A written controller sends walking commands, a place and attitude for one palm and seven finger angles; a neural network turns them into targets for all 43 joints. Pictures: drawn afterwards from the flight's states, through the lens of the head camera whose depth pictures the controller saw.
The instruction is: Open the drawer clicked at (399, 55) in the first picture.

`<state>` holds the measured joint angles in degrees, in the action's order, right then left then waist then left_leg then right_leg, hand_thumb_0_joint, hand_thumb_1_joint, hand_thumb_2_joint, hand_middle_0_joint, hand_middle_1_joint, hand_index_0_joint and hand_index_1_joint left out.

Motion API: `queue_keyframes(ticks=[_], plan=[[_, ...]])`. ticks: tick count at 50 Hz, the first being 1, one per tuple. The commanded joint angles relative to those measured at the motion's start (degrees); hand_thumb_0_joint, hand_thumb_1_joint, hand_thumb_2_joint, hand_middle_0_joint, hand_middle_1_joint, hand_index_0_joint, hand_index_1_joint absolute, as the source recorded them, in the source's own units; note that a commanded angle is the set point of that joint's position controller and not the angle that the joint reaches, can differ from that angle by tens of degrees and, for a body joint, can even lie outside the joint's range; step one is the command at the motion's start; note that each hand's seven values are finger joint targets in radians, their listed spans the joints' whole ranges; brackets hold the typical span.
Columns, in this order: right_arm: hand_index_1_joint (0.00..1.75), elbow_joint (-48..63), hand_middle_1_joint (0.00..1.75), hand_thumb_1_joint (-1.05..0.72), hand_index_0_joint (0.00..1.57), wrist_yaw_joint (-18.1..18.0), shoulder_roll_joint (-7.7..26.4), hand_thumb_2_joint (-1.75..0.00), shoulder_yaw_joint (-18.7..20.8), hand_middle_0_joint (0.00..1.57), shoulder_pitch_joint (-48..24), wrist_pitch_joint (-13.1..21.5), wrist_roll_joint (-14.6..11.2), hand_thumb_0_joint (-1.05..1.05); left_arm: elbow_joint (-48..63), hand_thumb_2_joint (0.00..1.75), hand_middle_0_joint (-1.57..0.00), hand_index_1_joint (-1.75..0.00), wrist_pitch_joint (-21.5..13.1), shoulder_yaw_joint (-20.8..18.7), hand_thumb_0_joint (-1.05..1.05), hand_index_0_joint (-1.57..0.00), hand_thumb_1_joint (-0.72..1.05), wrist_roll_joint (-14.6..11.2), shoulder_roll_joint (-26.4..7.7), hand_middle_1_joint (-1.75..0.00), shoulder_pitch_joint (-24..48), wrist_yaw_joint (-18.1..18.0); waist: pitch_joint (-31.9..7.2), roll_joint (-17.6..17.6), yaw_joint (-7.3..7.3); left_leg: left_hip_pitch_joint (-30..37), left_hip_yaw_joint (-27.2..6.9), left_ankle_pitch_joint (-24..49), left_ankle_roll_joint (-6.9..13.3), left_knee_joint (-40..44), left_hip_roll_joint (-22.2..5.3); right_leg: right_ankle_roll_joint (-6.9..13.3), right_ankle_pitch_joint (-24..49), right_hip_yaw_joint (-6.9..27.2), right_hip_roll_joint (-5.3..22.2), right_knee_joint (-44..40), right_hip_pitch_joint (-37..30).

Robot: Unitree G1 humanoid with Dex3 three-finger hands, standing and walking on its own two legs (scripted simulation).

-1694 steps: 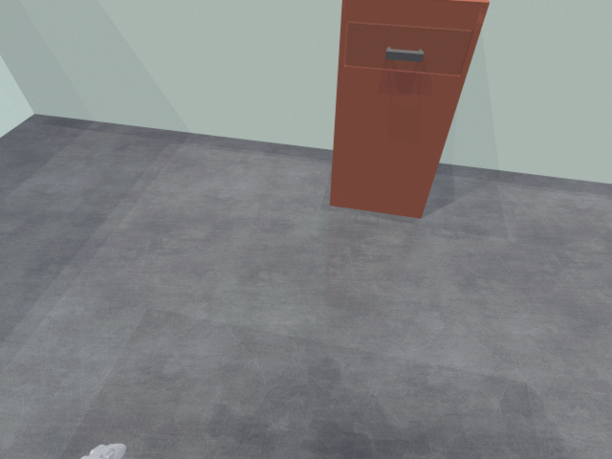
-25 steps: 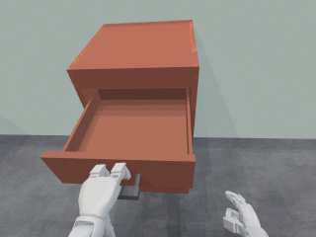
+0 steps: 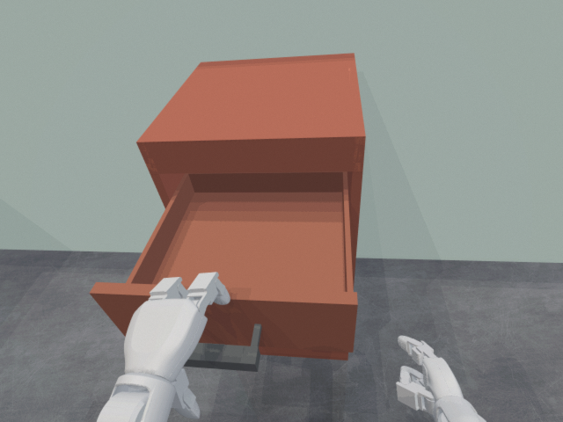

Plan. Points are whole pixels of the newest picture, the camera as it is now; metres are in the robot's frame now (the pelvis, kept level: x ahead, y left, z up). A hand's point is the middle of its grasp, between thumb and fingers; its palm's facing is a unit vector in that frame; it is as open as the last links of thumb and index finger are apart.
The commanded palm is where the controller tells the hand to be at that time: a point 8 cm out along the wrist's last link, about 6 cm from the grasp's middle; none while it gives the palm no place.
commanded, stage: lift the hand off the handle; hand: left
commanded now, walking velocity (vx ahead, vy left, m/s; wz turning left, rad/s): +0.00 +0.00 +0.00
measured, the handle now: (221, 342) +0.23 +0.14 +0.00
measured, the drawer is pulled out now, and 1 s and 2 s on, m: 0.30 0.30 0.30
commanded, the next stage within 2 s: draw the hand back to the body in 0.50 s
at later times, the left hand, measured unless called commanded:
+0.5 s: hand (183, 294) +0.21 +0.15 +0.15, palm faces +0.19 -0.21 -0.96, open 13.8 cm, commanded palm +0.17 +0.15 +0.20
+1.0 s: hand (149, 310) +0.20 +0.19 +0.13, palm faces +0.11 -0.15 -0.98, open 13.8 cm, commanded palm +0.15 +0.20 +0.20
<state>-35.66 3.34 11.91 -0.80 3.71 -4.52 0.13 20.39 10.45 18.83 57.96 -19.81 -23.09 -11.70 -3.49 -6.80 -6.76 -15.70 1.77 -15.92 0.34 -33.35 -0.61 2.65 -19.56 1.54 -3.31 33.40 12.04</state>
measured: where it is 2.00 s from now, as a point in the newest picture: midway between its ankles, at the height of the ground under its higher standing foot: outside the picture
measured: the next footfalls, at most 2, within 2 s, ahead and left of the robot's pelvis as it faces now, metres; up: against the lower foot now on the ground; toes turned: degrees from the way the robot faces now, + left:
none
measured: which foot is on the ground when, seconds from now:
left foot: down 0.00-1.00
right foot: down 0.00-1.00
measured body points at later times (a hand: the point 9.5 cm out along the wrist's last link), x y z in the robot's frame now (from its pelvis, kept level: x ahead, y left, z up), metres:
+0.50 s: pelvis +0.00 +0.00 +0.01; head -0.03 -0.07 +0.45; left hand +0.20 +0.16 +0.20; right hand +0.26 -0.17 -0.07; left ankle +0.02 +0.12 -0.73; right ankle -0.02 -0.09 -0.73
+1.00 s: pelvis +0.01 -0.01 +0.01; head -0.02 -0.06 +0.45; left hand +0.19 +0.20 +0.19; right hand +0.25 -0.19 -0.07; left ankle +0.02 +0.12 -0.73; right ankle -0.02 -0.09 -0.73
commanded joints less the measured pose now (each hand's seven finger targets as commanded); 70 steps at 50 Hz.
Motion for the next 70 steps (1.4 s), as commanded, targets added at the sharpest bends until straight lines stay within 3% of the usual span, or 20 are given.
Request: queue_keyframes(ticks=[1,7,16,18,21,23,26,29,31,32,40,47,51,60,61,62,63,66,67,70], plan=[[0.3,11.2,0.3,-0.9,0.2,0.0,3.8,-0.9,0.6,0.2,-14.1,2.5,-0.9,0.0,18.9,0.3,-0.3,-1.2,0.0,-9.3,0.0,-0.3,-0.5,0.2,-6.1,-1.2,11.1,-1.8,-5.9,5.1,-0.05,10.9,-1.9,13.4,1.6,3.4,1.0,0.5,11.2,3.7,0.9,-9.3,5.0],[0.3,11.7,0.3,-0.9,0.2,0.9,3.8,-0.9,-0.2,0.2,-14.6,1.3,-1.5,0.0,17.3,0.3,-0.3,-1.2,3.7,-4.6,0.0,-0.3,-0.5,-0.1,-3.5,-1.2,12.3,3.2,-5.0,6.5,-0.2,10.8,-1.1,13.4,1.9,5.8,0.5,-0.3,9.5,1.7,1.3,-10.0,2.7],[0.3,12.7,0.3,-0.9,0.2,1.6,4.2,-0.9,-0.9,0.2,-17.0,-0.5,-2.2,0.0,23.3,0.3,-0.3,-1.2,4.1,-11.8,0.0,-0.3,-0.5,-3.2,-9.7,-1.2,13.7,6.0,-5.4,4.8,-0.86,10.8,-1.2,16.0,1.4,7.5,0.0,-0.1,14.6,2.9,1.0,-10.4,-2.5],[0.3,12.2,0.3,-0.9,0.2,1.8,3.9,-0.9,-1.1,0.2,-17.0,-0.8,-2.1,0.0,22.8,0.3,-0.3,-1.2,4.3,-9.4,0.0,-0.3,-0.5,-3.5,-7.3,-1.2,14.1,6.7,-3.5,5.4,-0.42,11.2,-1.2,16.3,1.3,7.3,0.4,-0.3,14.0,3.5,1.3,-11.4,-0.8],[0.3,12.2,0.3,-0.9,0.2,1.7,4.4,-0.9,-0.9,0.2,-17.5,-0.8,-2.4,0.0,23.1,0.3,-0.3,-1.2,5.0,-12.5,0.0,-0.3,-0.5,-4.9,-9.9,-1.2,15.7,7.1,-3.3,5.6,-0.08,11.1,-1.1,15.4,1.3,7.3,0.1,-0.4,14.0,3.5,1.3,-11.6,-1.3],[0.3,11.8,0.3,-0.9,0.2,1.9,4.1,-0.9,-1.0,0.2,-16.5,-0.9,-2.5,0.0,19.5,0.3,-0.3,-1.2,5.1,-7.7,0.0,-0.3,-0.5,-5.0,-5.2,-1.2,13.0,8.4,-0.8,7.1,0.35,11.0,-1.1,15.3,1.5,7.8,0.4,-0.8,12.8,2.7,1.4,-12.6,0.5],[0.3,12.7,0.3,-0.9,0.2,1.5,5.0,-0.9,-0.9,0.2,-17.5,-1.0,-2.6,0.0,23.9,0.3,-0.3,-1.2,4.7,-10.7,0.0,-0.3,-0.5,-5.4,-9.5,-1.2,17.7,8.6,-4.0,6.4,0.37,11.2,-0.7,13.7,1.6,7.8,0.5,-0.9,12.3,3.1,1.7,-12.2,-1.6],[0.3,12.4,0.3,-0.9,0.2,1.6,4.7,-0.9,-0.9,0.2,-15.8,-0.9,-2.0,0.0,21.3,0.3,-0.3,-1.2,3.9,-7.9,0.0,-0.3,-0.5,-3.6,-6.7,-1.2,15.5,8.7,-3.6,6.1,-0.11,11.7,-0.6,14.5,1.7,7.4,0.7,-0.7,11.6,3.0,1.8,-12.5,-0.4],[0.3,12.5,0.3,-0.9,0.2,1.1,5.0,-0.9,-0.9,0.2,-17.1,-0.9,-2.2,0.0,23.0,0.3,-0.3,-1.2,3.5,-14.0,0.0,-0.3,-0.5,-4.4,-12.1,-1.2,18.0,7.5,-4.3,6.2,-0.27,11.0,-1.0,13.0,1.5,7.6,0.4,-0.4,11.0,4.2,1.6,-12.6,-1.6],[0.3,12.7,0.3,-0.9,0.2,1.1,4.5,-0.9,-1.2,0.2,-16.4,-0.6,-1.8,0.0,21.5,0.3,-0.3,-1.2,3.7,-13.2,0.0,-0.3,-0.5,-3.0,-10.7,-1.2,16.3,7.3,-6.0,7.0,-1.42,10.8,-0.6,14.2,1.6,6.7,0.8,-0.5,11.8,4.1,2.0,-12.2,-2.2],[0.3,12.0,0.3,-0.9,0.2,0.7,5.5,-0.9,-0.7,0.2,-15.8,-0.2,-2.3,0.0,20.4,0.3,-0.3,-1.2,3.5,-17.4,0.0,-0.3,-0.5,-5.8,-12.9,-1.2,9.1,7.7,-3.9,7.3,-0.58,9.8,-0.9,15.9,1.3,6.4,1.5,-1.1,18.9,4.9,2.2,-11.7,-2.3],[0.3,12.8,0.3,-0.9,0.2,-0.8,6.0,-0.9,-0.7,0.2,-14.4,0.6,-1.7,0.0,23.1,0.3,-0.3,-1.2,1.2,-19.7,0.0,-0.3,-0.5,-6.0,-15.3,-1.2,10.2,8.6,-3.7,5.7,-0.24,10.3,-0.9,12.5,1.6,5.8,1.3,-1.2,12.4,4.4,2.8,-13.2,0.4],[0.3,12.9,0.3,-0.9,0.2,-1.4,6.9,-0.9,-0.3,0.2,-14.7,1.2,-2.1,0.0,24.6,0.3,-0.3,-1.2,-0.9,-24.1,0.0,-0.3,-0.5,-8.2,-17.7,-1.2,5.8,7.3,-4.5,5.7,-0.08,10.3,-1.3,13.9,1.2,5.7,1.2,-0.9,17.6,4.5,2.4,-12.2,-0.9],[0.3,12.9,0.3,-0.9,0.2,-1.8,7.2,-0.9,0.1,0.2,-12.0,1.0,-1.8,0.0,23.4,0.3,-0.3,-1.2,-2.0,-24.8,0.0,-0.3,-0.5,-8.1,-17.2,-1.2,2.6,7.4,-4.1,4.7,-0.2,9.7,-1.5,14.5,1.0,6.4,1.0,-1.2,15.9,2.3,2.6,-11.6,0.6],[0.3,17.3,0.3,-0.9,0.2,-3.1,3.1,-0.9,0.0,0.2,-9.5,5.6,-1.7,0.0,31.5,0.32,-0.3,-1.18,-9.3,-22.7,0.0,-0.3,-0.47,-51.8,3.2,-1.18,7.8,7.6,1.6,9.3,5.61,15.1,-1.3,9.3,3.1,5.7,-0.6,-1.1,14.1,-0.5,1.2,-12.8,3.1],[0.3,14.6,0.3,-0.9,0.2,-4.3,4.2,-0.9,-0.4,0.2,-5.9,8.3,-0.7,0.0,17.4,0.33,-0.29,-1.15,-11.9,-26.3,0.0,-0.29,-0.43,-53.4,-1.4,-1.15,-4.6,6.6,3.6,14.2,4.7,13.5,-1.7,5.9,2.7,7.3,-1.6,-1.2,9.7,-2.2,1.2,-12.3,2.7],[0.3,14.4,0.3,-0.9,0.2,-5.6,5.3,-0.9,-0.4,0.2,-5.1,8.7,-0.6,0.0,23.0,0.34,-0.29,-1.13,-13.8,-29.3,0.0,-0.29,-0.4,-57.8,-3.0,-1.13,-6.4,6.6,2.4,13.4,3.68,12.3,-1.9,7.5,2.3,8.5,-1.6,-1.6,10.6,-1.9,2.3,-13.5,1.1],[0.3,13.2,0.3,-0.9,0.2,-7.5,5.6,-0.9,-0.5,0.2,-3.9,12.6,0.2,0.0,31.4,0.39,-0.29,-1.07,-18.3,-36.9,0.0,-0.29,-0.29,-59.9,-10.8,-1.07,-1.2,4.4,-1.6,3.6,2.92,13.0,-1.4,9.1,1.2,8.2,-1.3,-1.4,11.7,-0.5,3.2,-13.6,-1.1],[0.3,12.8,0.3,-0.9,0.2,-7.5,4.2,-0.9,-1.1,0.2,-2.8,13.4,0.5,0.0,30.2,0.4,-0.28,-1.04,-19.1,-33.3,0.0,-0.28,-0.26,-59.8,-5.9,-1.04,-2.3,4.5,-1.1,2.1,3.21,12.4,-1.3,9.1,1.2,8.5,-0.8,-1.2,11.1,-1.6,3.6,-13.6,-1.3],[0.3,11.9,0.3,-0.9,0.2,-7.2,4.9,-0.9,-0.5,0.2,-1.5,14.2,0.1,0.0,26.8,0.45,-0.27,-0.98,-19.4,-32.6,0.0,-0.27,-0.15,-60.5,-4.2,-0.98,-3.6,5.0,2.5,1.8,3.52,11.1,-2.1,10.4,0.6,9.9,-1.6,-1.0,11.5,-2.1,3.5,-13.8,-0.9]])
